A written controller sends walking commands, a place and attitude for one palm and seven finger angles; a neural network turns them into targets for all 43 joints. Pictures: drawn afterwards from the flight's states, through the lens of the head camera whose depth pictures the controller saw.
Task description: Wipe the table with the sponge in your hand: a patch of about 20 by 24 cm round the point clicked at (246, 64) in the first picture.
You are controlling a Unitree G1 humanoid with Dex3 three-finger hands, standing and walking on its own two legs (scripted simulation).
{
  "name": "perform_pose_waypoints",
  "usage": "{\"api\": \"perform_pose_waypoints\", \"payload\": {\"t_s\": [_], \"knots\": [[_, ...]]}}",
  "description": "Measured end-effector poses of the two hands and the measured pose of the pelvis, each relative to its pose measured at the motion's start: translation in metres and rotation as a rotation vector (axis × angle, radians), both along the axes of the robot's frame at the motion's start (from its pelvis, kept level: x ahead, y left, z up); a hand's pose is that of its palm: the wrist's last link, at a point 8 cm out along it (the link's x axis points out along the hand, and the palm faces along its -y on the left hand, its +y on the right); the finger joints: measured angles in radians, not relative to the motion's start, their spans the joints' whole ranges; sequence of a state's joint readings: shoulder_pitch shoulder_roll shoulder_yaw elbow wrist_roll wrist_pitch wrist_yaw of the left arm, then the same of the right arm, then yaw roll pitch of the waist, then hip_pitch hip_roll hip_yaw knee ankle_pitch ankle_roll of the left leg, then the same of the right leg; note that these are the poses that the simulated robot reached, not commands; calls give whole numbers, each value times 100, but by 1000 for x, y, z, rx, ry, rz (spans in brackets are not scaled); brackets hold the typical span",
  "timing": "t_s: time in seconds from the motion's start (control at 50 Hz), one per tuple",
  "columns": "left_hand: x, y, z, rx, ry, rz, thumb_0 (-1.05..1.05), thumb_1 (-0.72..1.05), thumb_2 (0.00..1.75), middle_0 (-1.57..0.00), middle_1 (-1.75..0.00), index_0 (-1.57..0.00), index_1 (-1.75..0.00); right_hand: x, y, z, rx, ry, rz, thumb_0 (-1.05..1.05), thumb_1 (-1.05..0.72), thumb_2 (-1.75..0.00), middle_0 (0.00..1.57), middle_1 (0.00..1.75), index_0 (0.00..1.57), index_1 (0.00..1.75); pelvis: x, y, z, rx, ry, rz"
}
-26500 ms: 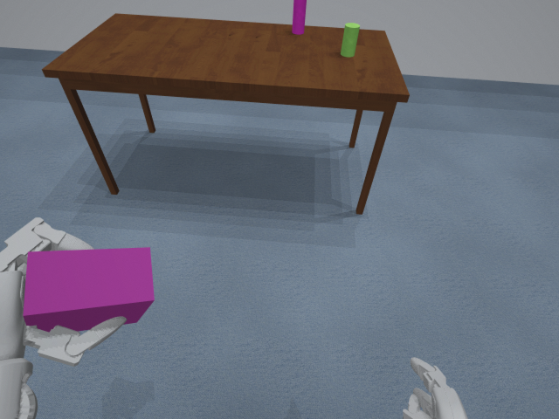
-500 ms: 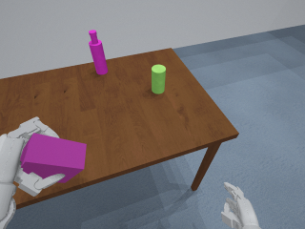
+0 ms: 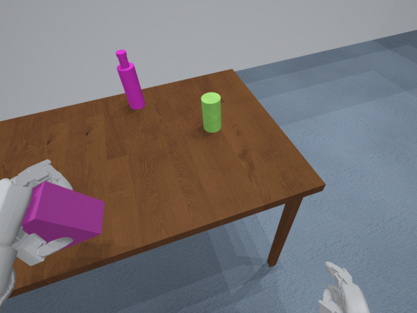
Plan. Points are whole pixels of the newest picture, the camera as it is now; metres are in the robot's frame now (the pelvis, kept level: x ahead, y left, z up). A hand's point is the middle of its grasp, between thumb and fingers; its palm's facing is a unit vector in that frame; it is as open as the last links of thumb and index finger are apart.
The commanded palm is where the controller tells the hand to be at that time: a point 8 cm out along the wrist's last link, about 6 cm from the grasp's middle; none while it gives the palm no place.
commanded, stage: turn the palm down, sponge in hand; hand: left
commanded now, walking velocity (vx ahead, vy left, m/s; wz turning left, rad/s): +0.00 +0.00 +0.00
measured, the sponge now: (63, 221) +0.23 +0.27 +0.11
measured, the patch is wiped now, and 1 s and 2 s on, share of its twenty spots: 0.00 0.00 0.00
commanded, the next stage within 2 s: move the sponge above the wiping area in 1.30 s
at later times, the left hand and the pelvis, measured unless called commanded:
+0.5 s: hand (13, 223) +0.21 +0.34 +0.12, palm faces +0.17 -0.23 -0.96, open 10.1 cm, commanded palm +0.18 +0.32 +0.18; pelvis -0.01 +0.04 +0.01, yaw +0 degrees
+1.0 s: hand (20, 227) +0.21 +0.34 +0.10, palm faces -0.01 -0.10 -0.99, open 10.1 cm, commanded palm +0.18 +0.33 +0.17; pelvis +0.00 +0.05 +0.02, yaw +1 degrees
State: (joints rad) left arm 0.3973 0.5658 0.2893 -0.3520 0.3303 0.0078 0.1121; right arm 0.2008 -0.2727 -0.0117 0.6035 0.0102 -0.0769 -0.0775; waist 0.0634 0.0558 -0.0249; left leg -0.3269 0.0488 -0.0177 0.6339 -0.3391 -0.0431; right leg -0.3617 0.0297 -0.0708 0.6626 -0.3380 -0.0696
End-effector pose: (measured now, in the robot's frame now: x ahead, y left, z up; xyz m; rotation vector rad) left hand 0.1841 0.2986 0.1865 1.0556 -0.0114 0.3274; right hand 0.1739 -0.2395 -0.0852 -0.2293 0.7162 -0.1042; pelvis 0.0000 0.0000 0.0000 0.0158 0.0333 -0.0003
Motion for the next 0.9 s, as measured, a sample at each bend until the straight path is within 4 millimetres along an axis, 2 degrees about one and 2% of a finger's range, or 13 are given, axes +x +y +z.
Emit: {"api": "perform_pose_waypoints", "payload": {"t_s": [0.08,0.14,0.24,0.3,0.34,0.44,0.52,0.58,0.66,0.74,0.9], "knots": [[-7,21,-8,35,71,128,0,-51,104,-73,-134,-74,-133,1,3,-4,0,10,-7,2,-91,-90,20,30,20,30,-1,5,0,-2,-5,6],[-9,28,-17,42,139,161,0,-51,104,-73,-134,-74,-133,5,8,-3,-2,-1,-9,2,-91,-90,20,30,20,30,-3,10,1,-3,-12,8],[-6,14,-26,79,169,64,0,-51,104,-73,-134,-75,-133,15,26,6,-1,-50,3,2,-91,-90,20,30,20,30,-5,19,2,-6,-24,7],[-3,5,-23,118,140,6,0,-51,104,-73,-133,-75,-133,21,39,13,10,-78,17,2,-91,-90,20,30,20,30,-6,24,3,-8,-28,4],[-1,7,-19,143,123,8,0,-51,104,-73,-133,-75,-133,24,48,17,23,-91,28,2,-91,-90,20,30,20,30,-6,27,5,-10,-33,1],[-1,33,-13,178,132,138,0,-51,104,-73,-133,-75,-133,31,66,23,50,-91,56,2,-91,-90,20,30,20,30,-6,35,8,-14,-48,-2],[-3,51,-20,190,220,222,0,-51,104,-73,-133,-75,-133,37,76,25,52,-83,79,2,-91,-90,20,30,20,30,-8,41,11,-16,-61,4],[-3,48,-30,195,287,198,0,-51,104,-73,-133,-75,-133,42,83,27,46,-85,96,2,-91,-90,20,30,20,30,-9,46,13,-17,-70,7],[-1,32,-39,229,317,98,0,-51,104,-73,-133,-75,-133,47,91,30,37,-86,118,2,-91,-90,20,30,20,30,-8,50,15,-17,-76,6],[3,28,-36,299,283,69,0,-51,104,-73,-133,-75,-133,50,98,30,39,-69,137,2,-91,-90,20,30,20,30,-7,50,16,-19,-80,3],[7,52,-19,348,267,256,0,-51,104,-73,-133,-75,-133,56,101,28,75,-42,155,2,-91,-90,20,30,20,30,-4,49,19,-18,-84,10]]}}
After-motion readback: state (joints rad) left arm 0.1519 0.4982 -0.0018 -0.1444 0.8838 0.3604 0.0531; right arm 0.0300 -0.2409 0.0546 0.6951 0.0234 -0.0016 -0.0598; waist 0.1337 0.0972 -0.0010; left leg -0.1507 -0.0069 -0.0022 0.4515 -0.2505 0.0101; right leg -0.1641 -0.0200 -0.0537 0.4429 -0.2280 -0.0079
